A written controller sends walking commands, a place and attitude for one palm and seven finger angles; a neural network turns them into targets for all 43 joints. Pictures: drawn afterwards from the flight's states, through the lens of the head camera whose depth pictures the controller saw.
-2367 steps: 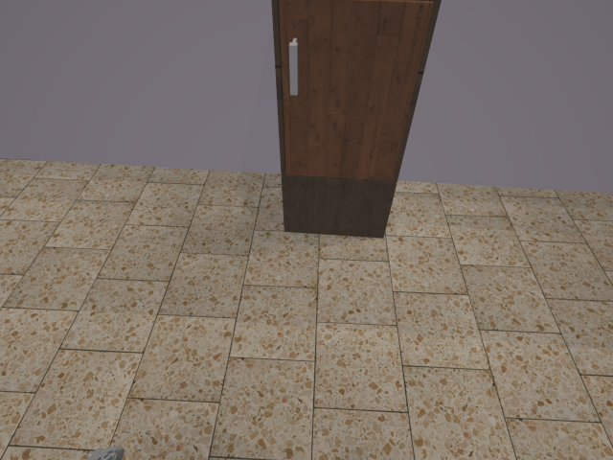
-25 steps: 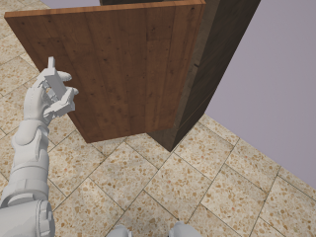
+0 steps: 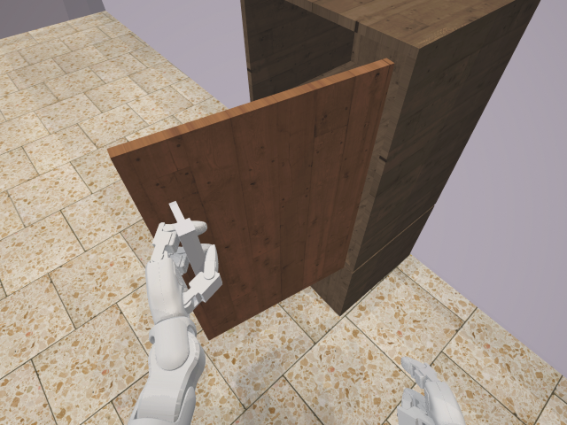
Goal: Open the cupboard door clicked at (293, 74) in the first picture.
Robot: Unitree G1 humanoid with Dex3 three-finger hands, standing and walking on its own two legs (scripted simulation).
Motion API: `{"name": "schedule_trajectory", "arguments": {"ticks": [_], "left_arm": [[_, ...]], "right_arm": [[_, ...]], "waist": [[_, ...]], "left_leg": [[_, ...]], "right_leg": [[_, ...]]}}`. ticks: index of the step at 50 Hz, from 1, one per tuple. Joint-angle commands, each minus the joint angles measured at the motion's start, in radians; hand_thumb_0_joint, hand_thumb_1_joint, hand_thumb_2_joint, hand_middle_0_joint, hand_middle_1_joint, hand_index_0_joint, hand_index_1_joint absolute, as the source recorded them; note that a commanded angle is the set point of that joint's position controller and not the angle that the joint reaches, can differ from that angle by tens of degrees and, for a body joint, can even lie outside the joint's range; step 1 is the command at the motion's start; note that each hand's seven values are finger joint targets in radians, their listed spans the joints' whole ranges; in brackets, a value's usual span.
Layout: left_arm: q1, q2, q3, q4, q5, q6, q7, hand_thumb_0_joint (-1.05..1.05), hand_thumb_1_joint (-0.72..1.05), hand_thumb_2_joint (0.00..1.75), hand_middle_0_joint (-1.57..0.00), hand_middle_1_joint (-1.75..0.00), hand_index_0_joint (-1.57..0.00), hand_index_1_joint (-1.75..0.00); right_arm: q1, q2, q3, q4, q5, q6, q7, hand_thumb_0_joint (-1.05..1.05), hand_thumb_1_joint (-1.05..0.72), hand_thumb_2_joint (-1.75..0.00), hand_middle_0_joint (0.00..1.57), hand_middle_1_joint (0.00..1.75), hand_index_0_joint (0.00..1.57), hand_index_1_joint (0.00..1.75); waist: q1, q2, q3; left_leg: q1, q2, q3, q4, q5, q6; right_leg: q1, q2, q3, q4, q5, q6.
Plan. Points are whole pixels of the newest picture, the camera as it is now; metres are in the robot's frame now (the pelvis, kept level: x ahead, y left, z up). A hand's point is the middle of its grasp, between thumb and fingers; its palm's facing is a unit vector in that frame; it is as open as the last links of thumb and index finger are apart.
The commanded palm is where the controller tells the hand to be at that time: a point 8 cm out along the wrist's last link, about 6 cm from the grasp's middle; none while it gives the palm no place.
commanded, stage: pull the door open along its arc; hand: left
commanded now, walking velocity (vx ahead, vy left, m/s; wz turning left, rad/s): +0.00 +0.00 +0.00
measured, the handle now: (191, 246) +0.36 +0.16 +0.05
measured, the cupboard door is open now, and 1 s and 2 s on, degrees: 80 85 87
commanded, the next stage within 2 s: open thumb and fingers to let go in 0.08 s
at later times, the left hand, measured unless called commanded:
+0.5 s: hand (228, 291) +0.29 +0.09 +0.05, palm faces +0.34 -0.94 -0.01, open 8.4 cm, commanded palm +0.25 +0.15 +0.05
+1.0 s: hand (227, 289) +0.29 +0.09 +0.05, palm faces +0.29 -0.96 +0.01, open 14.7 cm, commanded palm +0.25 +0.15 +0.05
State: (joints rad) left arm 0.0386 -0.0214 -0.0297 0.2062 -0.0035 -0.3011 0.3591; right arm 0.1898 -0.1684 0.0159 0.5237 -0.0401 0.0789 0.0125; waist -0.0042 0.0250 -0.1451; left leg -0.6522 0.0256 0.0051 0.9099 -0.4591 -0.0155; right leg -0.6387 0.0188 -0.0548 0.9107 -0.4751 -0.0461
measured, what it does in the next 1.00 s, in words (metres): stands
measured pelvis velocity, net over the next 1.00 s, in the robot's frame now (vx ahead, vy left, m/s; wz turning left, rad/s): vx -0.02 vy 0.01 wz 0.01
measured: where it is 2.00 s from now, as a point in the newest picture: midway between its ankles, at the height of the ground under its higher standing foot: outside the picture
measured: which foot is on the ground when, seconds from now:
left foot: down 0.00-1.00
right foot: down 0.00-1.00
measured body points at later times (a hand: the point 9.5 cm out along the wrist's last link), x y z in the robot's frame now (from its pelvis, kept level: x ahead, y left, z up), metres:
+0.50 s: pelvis -0.01 -0.02 +0.00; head +0.02 -0.04 +0.45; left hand +0.26 +0.14 +0.05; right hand +0.15 -0.24 -0.12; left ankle -0.01 +0.13 -0.69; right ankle -0.02 -0.09 -0.69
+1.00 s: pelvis -0.02 +0.01 -0.01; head +0.02 +0.00 +0.44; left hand +0.27 +0.14 +0.05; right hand +0.15 -0.21 -0.11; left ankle -0.01 +0.13 -0.69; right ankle -0.02 -0.09 -0.69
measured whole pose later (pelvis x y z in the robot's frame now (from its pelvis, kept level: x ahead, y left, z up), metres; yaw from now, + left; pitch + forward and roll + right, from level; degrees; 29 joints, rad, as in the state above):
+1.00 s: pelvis -0.02 +0.01 -0.01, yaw +1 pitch +11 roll +0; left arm 0.02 -0.06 -0.15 0.25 0.04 -0.33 0.45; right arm 0.21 -0.18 0.00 0.57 -0.05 0.03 0.00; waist 0.00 0.03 -0.13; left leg -0.69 0.01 0.00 0.95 -0.45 0.00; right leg -0.67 0.00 -0.06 0.95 -0.46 -0.04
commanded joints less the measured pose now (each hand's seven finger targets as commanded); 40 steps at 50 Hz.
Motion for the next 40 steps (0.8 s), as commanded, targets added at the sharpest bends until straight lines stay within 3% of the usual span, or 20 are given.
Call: {"name": "schedule_trajectory", "arguments": {"ticks": [1, 4, 7, 8, 9, 12, 13, 16, 19, 21, 29, 31, 33, 35, 40], "left_arm": [[0.007, 0.036, 0.008, -0.265, -0.003, -0.073, 0.032, 0.00, 0.90, 0.90, -0.40, -1.35, -0.40, -1.35], [0.016, -0.013, -0.062, -0.280, 0.021, -0.071, 0.054, 0.00, 0.90, 0.90, -0.40, -1.35, -0.40, -1.35], [0.018, -0.067, -0.142, -0.310, 0.058, -0.077, 0.082, 0.00, 0.90, 0.90, -0.40, -1.35, -0.40, -1.35], [-0.009, -0.062, -0.153, -0.307, 0.071, -0.075, 0.094, 0.00, 0.90, 0.90, -0.40, -1.35, -0.40, -1.35], [-0.120, -0.018, -0.126, -0.302, 0.085, -0.083, 0.108, 0.00, 0.90, 0.90, -0.40, -1.35, -0.40, -1.35], [-0.109, 0.013, -0.074, -0.253, 0.092, -0.093, 0.115, 0.00, 0.69, 0.81, -0.38, -1.33, -0.38, -1.33], [-0.123, 0.024, -0.062, -0.245, 0.084, -0.094, 0.109, 0.00, 0.62, 0.78, -0.38, -1.32, -0.38, -1.32], [-0.152, 0.018, -0.054, -0.224, 0.042, -0.094, 0.074, 0.00, 0.41, 0.69, -0.36, -1.30, -0.36, -1.30], [-0.173, 0.000, -0.057, -0.220, 0.007, -0.106, 0.054, 0.00, 0.20, 0.60, -0.35, -1.27, -0.35, -1.27], [-0.155, 0.020, -0.030, -0.202, -0.001, -0.115, 0.051, 0.00, 0.06, 0.54, -0.34, -1.26, -0.34, -1.26], [-0.214, 0.020, -0.026, -0.166, 0.011, -0.130, 0.059, 0.00, -0.50, 0.30, -0.30, -1.20, -0.30, -1.20], [-0.213, 0.013, -0.031, -0.170, 0.013, -0.129, 0.064, 0.00, -0.50, 0.30, -0.30, -1.20, -0.30, -1.20], [-0.225, 0.014, -0.031, -0.157, 0.017, -0.124, 0.071, 0.00, -0.50, 0.30, -0.28, -1.10, -0.28, -1.10], [-0.247, -0.012, -0.059, -0.162, 0.024, -0.124, 0.080, 0.00, -0.50, 0.30, -0.27, -1.00, -0.27, -1.00], [-0.244, -0.004, -0.053, -0.163, 0.043, -0.110, 0.106, 0.00, -0.50, 0.30, -0.22, -0.75, -0.22, -0.75]], "right_arm": [[-0.026, -0.118, -0.046, -0.132, -0.004, -0.060, -0.008, 0.00, -0.90, -0.90, 0.20, 0.30, 0.20, 0.30], [-0.029, -0.115, -0.046, -0.133, -0.010, -0.078, -0.007, 0.00, -0.90, -0.90, 0.20, 0.30, 0.20, 0.30], [-0.027, -0.111, -0.051, -0.133, -0.015, -0.099, -0.003, 0.00, -0.90, -0.90, 0.20, 0.30, 0.20, 0.30], [-0.020, -0.113, -0.051, -0.129, -0.017, -0.106, -0.004, 0.00, -0.90, -0.90, 0.20, 0.30, 0.20, 0.30], [-0.023, -0.120, -0.052, -0.108, -0.020, -0.106, -0.011, 0.00, -0.90, -0.90, 0.20, 0.30, 0.20, 0.30], [-0.031, -0.109, -0.053, -0.095, -0.023, -0.109, -0.024, 0.00, -0.90, -0.90, 0.20, 0.30, 0.20, 0.30], [-0.026, -0.111, -0.054, -0.087, -0.020, -0.108, -0.028, 0.00, -0.90, -0.90, 0.20, 0.30, 0.20, 0.30], [-0.046, -0.112, -0.051, -0.078, -0.011, -0.108, -0.038, 0.00, -0.90, -0.90, 0.20, 0.30, 0.20, 0.30], [-0.048, -0.113, -0.050, -0.073, -0.009, -0.117, -0.037, 0.00, -0.90, -0.90, 0.20, 0.30, 0.20, 0.30], [-0.043, -0.117, -0.052, -0.070, -0.009, -0.120, -0.036, 0.00, -0.90, -0.90, 0.20, 0.30, 0.20, 0.30], [-0.047, -0.117, -0.052, -0.071, -0.012, -0.120, -0.030, 0.00, -0.90, -0.90, 0.20, 0.30, 0.20, 0.30], [-0.052, -0.117, -0.051, -0.075, -0.012, -0.117, -0.028, 0.00, -0.90, -0.90, 0.20, 0.30, 0.20, 0.30], [-0.045, -0.121, -0.051, -0.078, -0.012, -0.116, -0.027, 0.00, -0.90, -0.90, 0.20, 0.30, 0.20, 0.30], [-0.055, -0.120, -0.051, -0.081, -0.012, -0.116, -0.024, 0.00, -0.90, -0.90, 0.20, 0.30, 0.20, 0.30], [-0.047, -0.123, -0.052, -0.088, -0.015, -0.111, -0.022, 0.00, -0.90, -0.90, 0.20, 0.30, 0.20, 0.30]], "waist": [[0.017, -0.078, -0.197], [0.000, -0.102, -0.165], [-0.011, -0.101, -0.184], [-0.024, -0.121, -0.173], [-0.039, -0.115, -0.167], [-0.013, -0.130, -0.199], [-0.017, -0.151, -0.209], [-0.013, -0.129, -0.187], [-0.013, -0.122, -0.199], [-0.006, -0.127, -0.204], [-0.004, -0.115, -0.203], [0.000, -0.091, -0.206], [-0.003, -0.122, -0.192], [-0.007, -0.081, -0.191], [0.003, -0.089, -0.218]], "left_leg": [[0.081, -0.040, 0.011, -0.085, 0.293, 0.024], [0.069, -0.040, 0.003, -0.077, 0.263, 0.026], [0.069, -0.041, 0.001, -0.062, 0.246, 0.026], [0.063, -0.041, -0.006, -0.055, 0.241, 0.028], [0.048, -0.040, -0.008, -0.042, 0.223, 0.028], [0.013, -0.050, -0.006, -0.033, 0.200, 0.027], [0.010, -0.049, -0.008, -0.035, 0.199, 0.028], [0.008, -0.052, -0.004, -0.041, 0.174, 0.026], [0.025, -0.050, -0.008, -0.046, 0.181, 0.026], [0.025, -0.049, -0.008, -0.051, 0.185, 0.025], [0.036, -0.050, -0.004, -0.054, 0.188, 0.030], [0.045, -0.050, -0.001, -0.058, 0.192, 0.030], [0.045, -0.047, -0.007, -0.060, 0.193, 0.032], [0.061, -0.046, -0.005, -0.063, 0.187, 0.033], [0.065, -0.044, -0.009, -0.067, 0.205, 0.032]], "right_leg": [[0.227, -0.030, 0.054, -0.138, 0.496, 0.032], [0.198, -0.038, 0.062, -0.145, 0.469, 0.037], [0.181, -0.047, 0.071, -0.142, 0.452, 0.042], [0.169, -0.050, 0.076, -0.145, 0.456, 0.044], [0.144, -0.058, 0.089, -0.146, 0.427, 0.045], [0.186, -0.076, 0.131, -0.162, 0.415, 0.054], [0.201, -0.079, 0.140, -0.171, 0.420, 0.056], [0.202, -0.085, 0.154, -0.197, 0.374, 0.060], [0.204, -0.082, 0.147, -0.196, 0.378, 0.061], [0.206, -0.077, 0.134, -0.187, 0.380, 0.058], [0.173, -0.067, 0.110, -0.172, 0.347, 0.050], [0.165, -0.058, 0.095, -0.164, 0.330, 0.042], [0.152, -0.049, 0.081, -0.162, 0.309, 0.036], [0.118, -0.042, 0.063, -0.150, 0.283, 0.030], [0.124, -0.031, 0.047, -0.131, 0.289, 0.022]]}}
